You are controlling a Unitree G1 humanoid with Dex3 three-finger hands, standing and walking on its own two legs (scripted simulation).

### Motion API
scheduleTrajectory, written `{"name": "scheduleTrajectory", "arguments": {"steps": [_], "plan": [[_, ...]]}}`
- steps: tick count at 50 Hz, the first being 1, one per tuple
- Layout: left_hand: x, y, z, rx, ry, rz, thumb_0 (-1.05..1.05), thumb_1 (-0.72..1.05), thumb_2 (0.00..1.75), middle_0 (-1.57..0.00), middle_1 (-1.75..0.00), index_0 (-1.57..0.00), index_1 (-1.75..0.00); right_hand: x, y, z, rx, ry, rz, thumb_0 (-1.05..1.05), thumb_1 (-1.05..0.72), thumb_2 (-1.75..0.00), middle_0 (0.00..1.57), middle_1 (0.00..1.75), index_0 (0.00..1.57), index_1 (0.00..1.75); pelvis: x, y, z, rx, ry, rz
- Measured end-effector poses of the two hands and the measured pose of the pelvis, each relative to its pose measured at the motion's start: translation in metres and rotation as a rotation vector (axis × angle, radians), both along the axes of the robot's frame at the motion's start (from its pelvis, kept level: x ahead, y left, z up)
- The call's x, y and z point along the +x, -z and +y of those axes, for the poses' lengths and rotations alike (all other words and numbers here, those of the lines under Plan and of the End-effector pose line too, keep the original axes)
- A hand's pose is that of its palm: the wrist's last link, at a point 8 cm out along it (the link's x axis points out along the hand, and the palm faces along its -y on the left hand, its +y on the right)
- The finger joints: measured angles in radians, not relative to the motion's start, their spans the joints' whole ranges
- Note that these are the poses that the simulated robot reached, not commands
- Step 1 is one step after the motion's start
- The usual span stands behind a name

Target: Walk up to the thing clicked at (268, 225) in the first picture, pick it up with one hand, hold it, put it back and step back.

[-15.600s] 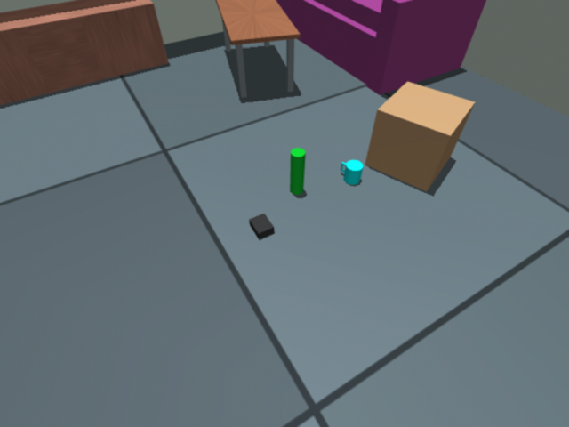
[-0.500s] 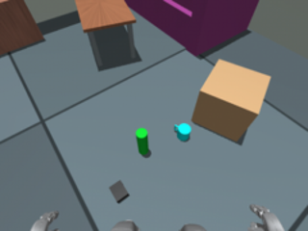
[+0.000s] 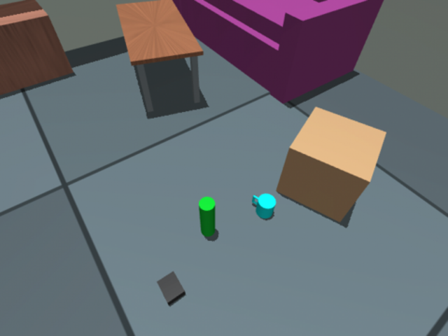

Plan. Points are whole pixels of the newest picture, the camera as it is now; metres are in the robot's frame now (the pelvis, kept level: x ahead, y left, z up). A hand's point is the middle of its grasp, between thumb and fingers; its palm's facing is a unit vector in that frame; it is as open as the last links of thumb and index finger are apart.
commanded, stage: walk up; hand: left
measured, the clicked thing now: (171, 287) +0.40 +0.22 -0.74
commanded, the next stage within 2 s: stand in 0.44 s
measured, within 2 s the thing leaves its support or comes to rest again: neither
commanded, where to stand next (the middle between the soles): +0.07 +0.00 m, yaw +1 degrees
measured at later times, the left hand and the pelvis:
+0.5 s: hand out of the picture +0.10 +0.25 -0.14, palm faces -0.01 -0.94 -0.34, open 7.3 cm; pelvis +0.01 -0.01 +0.02, yaw +0 degrees
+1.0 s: hand out of the picture +0.09 +0.25 -0.14, palm faces -0.03 -0.94 -0.35, open 7.3 cm; pelvis +0.01 -0.01 +0.02, yaw +0 degrees
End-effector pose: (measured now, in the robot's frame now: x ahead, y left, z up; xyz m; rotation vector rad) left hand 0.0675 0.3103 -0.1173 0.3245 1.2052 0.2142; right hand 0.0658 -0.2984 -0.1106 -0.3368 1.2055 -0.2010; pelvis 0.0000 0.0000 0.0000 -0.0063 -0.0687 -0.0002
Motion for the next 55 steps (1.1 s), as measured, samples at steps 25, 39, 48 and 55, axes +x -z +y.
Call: {"name": "scheduleTrajectory", "arguments": {"steps": [25, 39, 48, 55], "plan": [[0.028, -0.018, -0.02, -0.021, 0.006, -0.027, 0.0, 0.9, 0.9, -0.21, -0.3, -0.21, -0.3, 0.024, -0.01, -0.008, 0.021, 0.009, -0.018, 0.0, -0.9, -0.9, 0.21, 0.3, 0.2, 0.3, 0.01, -0.016, -0.008, 0.005, -0.001, 0.023], [0.024, -0.018, -0.016, -0.013, 0.013, 0.009, 0.0, 0.9, 0.9, -0.21, -0.3, -0.21, -0.3, 0.016, -0.009, -0.008, 0.019, 0.022, 0.02, 0.0, -0.9, -0.9, 0.21, 0.3, 0.2, 0.3, 0.012, -0.018, -0.007, 0.009, 0.001, 0.029], [0.018, -0.017, -0.017, -0.01, 0.013, 0.027, 0.0, 0.9, 0.9, -0.21, -0.3, -0.21, -0.3, 0.017, -0.008, -0.008, 0.024, 0.019, 0.027, 0.0, -0.9, -0.9, 0.21, 0.3, 0.2, 0.3, 0.013, -0.018, -0.007, 0.01, 0.001, 0.033], [0.016, -0.017, -0.018, -0.009, 0.013, 0.033, 0.0, 0.9, 0.9, -0.21, -0.3, -0.21, -0.3, 0.019, -0.007, -0.009, 0.026, 0.019, 0.028, 0.0, -0.9, -0.9, 0.21, 0.3, 0.2, 0.3, 0.014, -0.018, -0.008, 0.009, 0.001, 0.033]]}}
